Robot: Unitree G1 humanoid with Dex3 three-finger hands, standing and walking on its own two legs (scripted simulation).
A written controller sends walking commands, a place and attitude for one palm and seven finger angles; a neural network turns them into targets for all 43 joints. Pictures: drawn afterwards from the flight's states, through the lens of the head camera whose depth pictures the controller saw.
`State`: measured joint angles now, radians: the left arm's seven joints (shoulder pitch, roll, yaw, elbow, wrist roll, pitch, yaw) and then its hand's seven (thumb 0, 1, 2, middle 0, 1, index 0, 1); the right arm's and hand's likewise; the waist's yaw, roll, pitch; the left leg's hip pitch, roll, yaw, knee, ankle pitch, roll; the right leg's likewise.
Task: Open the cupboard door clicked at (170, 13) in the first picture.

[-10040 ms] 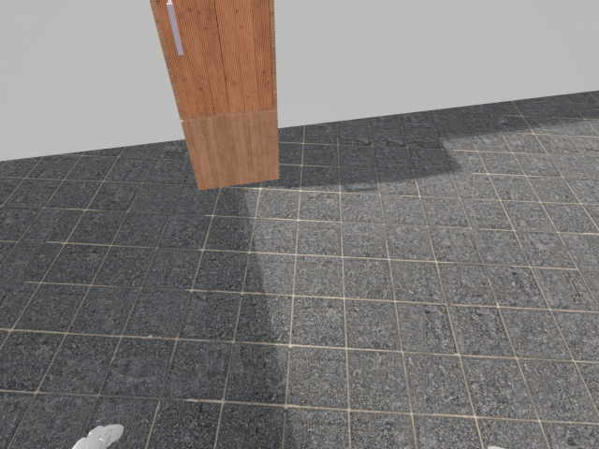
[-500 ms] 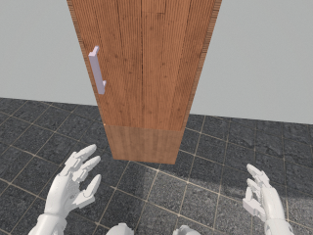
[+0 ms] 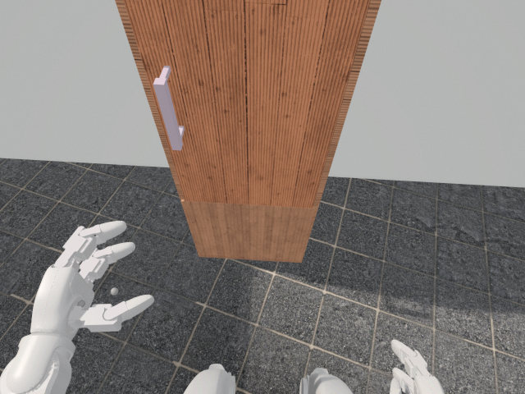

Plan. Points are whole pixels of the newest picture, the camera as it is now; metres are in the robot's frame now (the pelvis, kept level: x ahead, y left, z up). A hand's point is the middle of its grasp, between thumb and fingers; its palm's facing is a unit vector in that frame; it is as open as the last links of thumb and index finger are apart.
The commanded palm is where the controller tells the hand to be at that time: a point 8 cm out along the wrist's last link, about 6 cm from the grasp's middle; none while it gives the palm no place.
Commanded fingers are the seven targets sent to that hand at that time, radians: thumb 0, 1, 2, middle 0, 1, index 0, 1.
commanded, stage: raise the hand with hooked fingers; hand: left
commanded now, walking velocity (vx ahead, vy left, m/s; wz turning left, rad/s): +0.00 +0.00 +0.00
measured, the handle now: (172, 110) +0.59 +0.20 +0.07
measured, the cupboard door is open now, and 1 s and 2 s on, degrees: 0 0 0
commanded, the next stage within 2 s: move the hooked fingers beside the handle in 1.20 s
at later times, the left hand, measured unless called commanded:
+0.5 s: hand (79, 259) +0.28 +0.26 +0.07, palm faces +0.00 -1.00 -0.07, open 13.8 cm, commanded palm +0.26 +0.31 +0.08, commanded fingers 0.00 -0.50 0.30 -0.30 -1.20 -0.30 -1.20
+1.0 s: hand (77, 236) +0.30 +0.27 +0.09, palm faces +0.01 -1.00 -0.04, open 13.9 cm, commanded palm +0.28 +0.31 +0.09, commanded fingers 0.00 -0.50 0.30 -0.30 -1.20 -0.30 -1.20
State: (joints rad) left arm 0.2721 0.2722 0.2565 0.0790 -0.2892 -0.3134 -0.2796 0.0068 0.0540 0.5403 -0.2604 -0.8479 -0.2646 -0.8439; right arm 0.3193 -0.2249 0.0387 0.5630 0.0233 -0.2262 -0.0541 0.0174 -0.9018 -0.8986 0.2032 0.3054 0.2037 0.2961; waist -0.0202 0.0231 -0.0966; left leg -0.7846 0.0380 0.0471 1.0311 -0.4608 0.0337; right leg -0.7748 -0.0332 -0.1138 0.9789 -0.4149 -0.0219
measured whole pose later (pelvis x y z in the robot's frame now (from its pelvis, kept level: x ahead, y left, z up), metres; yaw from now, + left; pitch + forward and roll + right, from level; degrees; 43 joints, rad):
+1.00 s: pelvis +0.02 +0.00 +0.02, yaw +0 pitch +9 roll -2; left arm -0.04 0.41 0.45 0.45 -0.36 -0.32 -0.53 -0.01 -0.50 0.30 -0.30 -1.20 -0.30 -1.20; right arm 0.30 -0.29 0.04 0.57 0.03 -0.21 -0.07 0.01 -0.90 -0.90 0.20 0.30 0.20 0.30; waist -0.02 0.01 -0.06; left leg -0.64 0.04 0.05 0.89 -0.42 0.02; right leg -0.63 -0.02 -0.11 0.84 -0.38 -0.03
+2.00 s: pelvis +0.01 +0.00 +0.02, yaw +0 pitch +14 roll -2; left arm -0.44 0.48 0.43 0.81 -0.25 -0.34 -0.51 -0.01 -0.50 0.30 -0.30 -1.20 -0.30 -1.20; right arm 0.32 -0.29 0.05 0.61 0.03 -0.13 -0.07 0.01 -0.90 -0.90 0.20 0.30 0.20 0.30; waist -0.06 0.01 -0.07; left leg -0.74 0.04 0.04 0.94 -0.43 0.03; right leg -0.73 -0.02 -0.11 0.87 -0.38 -0.02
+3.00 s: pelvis +0.02 +0.01 -0.01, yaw -3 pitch +24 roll -5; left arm -0.98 0.79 0.54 1.25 -0.08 -0.34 -0.48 -0.01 -0.50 0.30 -0.30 -1.20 -0.30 -1.20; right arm 0.41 -0.30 0.08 0.60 -0.01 0.07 -0.03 0.01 -0.91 -0.90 0.20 0.30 0.20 0.30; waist -0.21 0.02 -0.07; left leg -1.01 0.07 0.04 1.06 -0.47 0.05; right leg -0.98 0.01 -0.11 0.94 -0.38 -0.01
